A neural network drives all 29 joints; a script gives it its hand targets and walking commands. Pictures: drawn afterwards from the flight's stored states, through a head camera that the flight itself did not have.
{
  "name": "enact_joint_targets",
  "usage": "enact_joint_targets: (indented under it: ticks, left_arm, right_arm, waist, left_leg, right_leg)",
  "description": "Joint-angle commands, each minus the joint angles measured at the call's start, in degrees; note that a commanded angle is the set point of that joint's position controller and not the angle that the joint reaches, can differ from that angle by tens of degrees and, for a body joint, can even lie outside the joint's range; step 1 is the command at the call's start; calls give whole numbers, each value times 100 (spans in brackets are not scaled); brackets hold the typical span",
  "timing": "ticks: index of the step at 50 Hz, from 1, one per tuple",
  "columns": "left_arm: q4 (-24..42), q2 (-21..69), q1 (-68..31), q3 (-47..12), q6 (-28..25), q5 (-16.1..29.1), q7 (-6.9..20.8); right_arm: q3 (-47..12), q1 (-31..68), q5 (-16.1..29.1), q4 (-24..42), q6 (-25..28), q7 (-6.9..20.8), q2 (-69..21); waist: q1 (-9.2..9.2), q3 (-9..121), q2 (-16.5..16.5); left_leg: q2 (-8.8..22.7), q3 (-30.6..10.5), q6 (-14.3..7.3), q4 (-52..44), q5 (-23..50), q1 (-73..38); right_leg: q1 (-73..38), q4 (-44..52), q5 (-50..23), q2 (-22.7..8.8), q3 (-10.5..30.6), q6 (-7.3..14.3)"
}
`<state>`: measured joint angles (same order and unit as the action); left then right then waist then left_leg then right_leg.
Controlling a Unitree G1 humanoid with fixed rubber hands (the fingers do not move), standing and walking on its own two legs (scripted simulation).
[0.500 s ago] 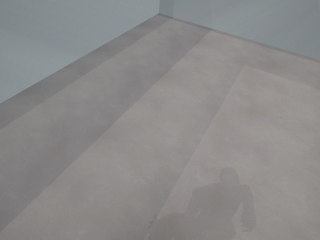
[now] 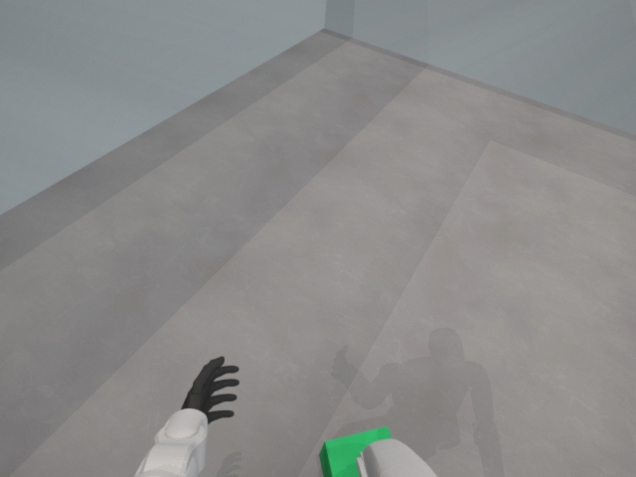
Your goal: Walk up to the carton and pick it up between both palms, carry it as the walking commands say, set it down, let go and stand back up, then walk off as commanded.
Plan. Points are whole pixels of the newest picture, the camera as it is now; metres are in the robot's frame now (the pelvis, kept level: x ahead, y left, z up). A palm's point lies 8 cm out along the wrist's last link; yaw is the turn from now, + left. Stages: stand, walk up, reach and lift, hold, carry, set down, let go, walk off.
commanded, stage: walk off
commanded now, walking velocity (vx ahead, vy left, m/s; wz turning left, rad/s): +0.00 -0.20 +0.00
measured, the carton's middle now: out of the picture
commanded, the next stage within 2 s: stand in 1.66 s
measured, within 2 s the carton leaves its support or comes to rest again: rests again in 1.04 s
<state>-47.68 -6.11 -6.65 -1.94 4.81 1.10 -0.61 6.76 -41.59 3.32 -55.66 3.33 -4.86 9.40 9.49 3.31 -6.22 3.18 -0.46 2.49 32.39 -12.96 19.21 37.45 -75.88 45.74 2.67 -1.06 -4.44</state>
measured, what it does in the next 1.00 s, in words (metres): goes down, backwards: left foot 0.16 m lower, then right foot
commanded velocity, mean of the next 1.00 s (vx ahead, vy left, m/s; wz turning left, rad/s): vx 0.00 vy -0.20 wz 0.00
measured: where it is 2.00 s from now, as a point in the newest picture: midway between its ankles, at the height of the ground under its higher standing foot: outside the picture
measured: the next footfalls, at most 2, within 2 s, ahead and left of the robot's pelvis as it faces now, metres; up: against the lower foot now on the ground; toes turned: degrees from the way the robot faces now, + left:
left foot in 0.36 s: -0.05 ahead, +0.13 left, +0.01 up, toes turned -14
right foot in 0.84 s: -0.30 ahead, +0.01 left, +0.00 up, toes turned -14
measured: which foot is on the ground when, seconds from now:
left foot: down 0.00-0.22, up 0.24-0.34, down 0.36-0.82, up 0.84-1.00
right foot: down 0.00-0.56, up 0.58-0.82, down 0.84-1.00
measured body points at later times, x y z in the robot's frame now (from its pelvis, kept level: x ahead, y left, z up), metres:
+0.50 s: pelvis -0.13 +0.10 -0.04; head -0.13 +0.19 +0.40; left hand +0.05 +0.30 -0.20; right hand -0.28 -0.13 -0.13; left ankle -0.09 +0.15 -0.76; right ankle -0.09 -0.17 -0.58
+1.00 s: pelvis -0.29 +0.14 -0.05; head -0.29 +0.18 +0.40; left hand -0.14 +0.37 -0.20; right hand -0.41 -0.10 -0.17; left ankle -0.27 +0.19 -0.74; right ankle -0.34 +0.02 -0.76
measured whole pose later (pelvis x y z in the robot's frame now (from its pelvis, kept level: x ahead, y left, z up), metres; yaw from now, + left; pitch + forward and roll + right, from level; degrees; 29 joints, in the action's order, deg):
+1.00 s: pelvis -0.29 +0.14 -0.05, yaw -4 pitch -2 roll -7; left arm -47.8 -14.1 11.0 4.1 5.1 1.1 -2.0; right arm 6.7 -32.9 3.3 -50.6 -3.1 -2.8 8.3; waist 5.9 -2.1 -1.3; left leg 0.5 -1.7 7.3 59.5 -26.9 26.9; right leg 10.4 -37.2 24.2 1.9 -11.9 2.9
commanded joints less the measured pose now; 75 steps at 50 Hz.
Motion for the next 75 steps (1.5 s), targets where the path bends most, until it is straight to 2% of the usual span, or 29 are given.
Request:
enact_joint_targets:
  ticks: [1,10,11,12,13,14,15,16,18,20,22,24,25,30,35,36,39,41,43,45,50,52,54,58,65,67,68,70,75]
  left_arm:
    - [381,-434,-302,224,46,-136,23]
    - [31,-614,2261,395,-130,-251,-78]
    - [-17,-1174,3007,684,-199,-296,-156]
    - [-47,-1646,3053,837,-260,-201,-245]
    - [450,-1186,1042,757,-351,-100,-256]
    - [1292,-1147,-968,752,-487,-70,-188]
    - [1356,-757,-2979,725,-393,-62,-153]
    - [1248,-585,-1680,546,-131,-338,-175]
    - [707,-671,662,499,90,-267,-189]
    - [691,-334,1858,491,13,-234,62]
    - [598,-960,1299,565,52,-375,91]
    - [206,-1092,1363,578,195,-290,-20]
    - [51,-965,1745,606,237,-300,-24]
    - [484,-1105,1043,574,105,-293,1]
    - [234,-1199,2697,712,12,-302,185]
    - [-1,-1286,2777,734,50,-280,188]
    - [-316,-1381,4112,775,147,-239,-28]
    - [170,-1518,2585,724,130,-241,-62]
    - [1337,-1680,-156,682,77,-150,96]
    - [1104,-1340,313,736,-116,1,-34]
    - [367,-1352,2115,714,-37,-211,-293]
    - [364,-964,2596,653,-8,-206,-46]
    - [168,-1554,2505,846,38,-168,133]
    - [-62,-889,2974,697,163,-300,155]
    - [216,-1423,3020,743,78,-342,188]
    - [113,-1279,4104,724,84,-253,68]
    - [-222,-1121,4594,727,42,-327,29]
    - [335,-1666,3256,816,45,-285,109]
    - [755,-951,1908,537,-238,-186,-169]
  right_arm:
    - [-434,-1206,-536,45,-151,-125,439]
    - [-174,11,-307,669,-479,-77,1144]
    - [-89,657,-272,904,-491,-58,1329]
    - [-58,861,-187,1227,-468,-20,1242]
    - [-2,-423,-256,1132,-558,-92,1036]
    - [124,-1610,-475,1254,-466,-155,1004]
    - [38,-3166,-513,262,-454,-67,674]
    - [-356,-2944,-502,-241,-402,56,549]
    - [-475,-1342,-469,352,-450,181,423]
    - [-345,-44,-217,866,-415,155,1187]
    - [-193,1311,-350,1143,-456,128,1537]
    - [-269,665,-271,691,-536,159,1043]
    - [-256,590,-223,588,-543,143,980]
    - [-194,213,-393,502,-501,115,879]
    - [-32,617,-386,718,-537,89,1087]
    - [-151,662,-482,538,-550,85,720]
    - [-28,800,-370,794,-662,15,1127]
    - [-2,-235,-401,419,-679,1,498]
    - [2,-417,-621,489,-702,40,305]
    - [-4,974,-629,1070,-656,183,576]
    - [-426,186,-632,385,-349,236,88]
    - [-333,321,-668,475,-80,165,800]
    - [-277,1115,-514,546,-249,149,940]
    - [-196,1368,-558,451,-293,105,866]
    - [6,1066,-547,415,-494,73,1088]
    - [49,1781,-551,596,-616,75,1270]
    - [-12,1852,-632,510,-656,9,1085]
    - [3,1151,-464,518,-628,194,798]
    - [-200,1733,-527,647,-501,280,531]
  waist:
    - [-200,290,128]
    - [-1110,-651,-1004]
    - [-1717,-628,-571]
    - [-1756,51,2200]
    - [-328,409,5101]
    - [1640,-249,2556]
    - [3056,-1946,-748]
    - [1610,-2269,-3371]
    - [-262,-583,-1825]
    - [-1121,-103,-2642]
    - [-987,-1732,-1400]
    - [-725,-1731,-1016]
    - [-787,-1723,-1736]
    - [-482,-986,-905]
    - [-876,-972,-1379]
    - [-899,-852,-1185]
    - [-1223,-1037,-1460]
    - [-648,-571,2741]
    - [572,-1047,1816]
    - [-51,-1841,2719]
    - [-524,-520,-72]
    - [-891,-859,-2042]
    - [-980,-1234,-1030]
    - [-1130,-951,-1079]
    - [-682,-163,-1006]
    - [-1251,-985,-1188]
    - [-1486,-1088,-645]
    - [-867,-608,2439]
    - [-433,-1952,1348]
  left_leg:
    - [792,-1167,940,-792,3845,-2598]
    - [-191,156,3066,-380,6677,-370]
    - [-597,169,3556,1041,7359,222]
    - [-970,189,3014,4029,2754,572]
    - [316,-2683,1083,6996,-5202,-764]
    - [1230,-3100,-4,4731,-5130,-2674]
    - [1689,-3278,-64,274,-2375,-1589]
    - [624,-2540,861,-263,948,-498]
    - [192,-1232,1371,146,2872,-562]
    - [286,-2975,1569,-1539,942,810]
    - [272,-3651,1346,-2859,-3209,1963]
    - [-24,-2354,1796,-2249,-2213,1604]
    - [-426,-1492,2789,-2627,-1895,1559]
    - [96,-2351,929,-2184,-1366,-507]
    - [325,-2465,2065,-3204,-1117,-313]
    - [480,-2752,1499,-3005,-909,-483]
    - [-406,-1467,2530,-2436,-272,-626]
    - [-1042,-574,1014,3764,-2693,173]
    - [-938,-193,311,6300,-2346,821]
    - [-414,-173,247,6190,-1866,-163]
    - [495,-564,4,-1368,-415,-534]
    - [2306,-4712,68,-2429,380,-187]
    - [1468,-4015,738,-3068,-2776,821]
    - [805,-1962,1817,-2989,-1488,495]
    - [1224,-1825,824,-2648,-540,-1193]
    - [868,-1457,658,-3016,-1138,140]
    - [324,-763,805,-2583,-783,482]
    - [-547,336,465,2037,-1890,1043]
    - [-161,173,-78,4211,-1409,243]
  right_leg:
    - [262,1485,-2630,-12,-281,149]
    - [-1867,3073,-1405,376,-1232,358]
    - [-2783,3841,-2052,263,-1238,850]
    - [-3119,5066,-3901,-805,-138,1286]
    - [312,3717,-5689,-2333,1379,1351]
    - [2769,3073,-5975,-2229,890,684]
    - [2775,388,-3643,-949,-128,50]
    - [2046,-815,-1619,212,-502,217]
    - [558,-1499,-1493,310,-365,625]
    - [-318,-2013,-1500,320,-446,38]
    - [-383,-2065,-2470,27,-298,-320]
    - [-26,-1215,-2628,128,-407,-145]
    - [-541,-769,-2267,411,-1024,-132]
    - [-139,113,-2364,65,-287,49]
    - [-1760,1832,-1813,461,-897,155]
    - [-2020,2502,-1849,301,-411,399]
    - [-3669,6568,-1325,683,-1619,1196]
    - [-2720,5704,-3036,-1230,120,1903]
    - [-137,6333,-2065,-2021,-539,1792]
    - [1504,6786,-1413,-2115,-143,1979]
    - [-2446,3170,-2517,-1116,-200,1204]
    - [-1139,1933,-1681,-222,174,489]
    - [-1608,1229,-2164,-101,536,607]
    - [-2294,1642,-2434,40,-189,573]
    - [-2490,4179,-1370,-73,-533,971]
    - [-3494,5689,-1314,100,-1009,1167]
    - [-4211,6364,-1523,150,-1472,1177]
    - [-3091,6586,-943,-1761,1162,1807]
    - [-67,6387,-2496,-1487,-185,1807]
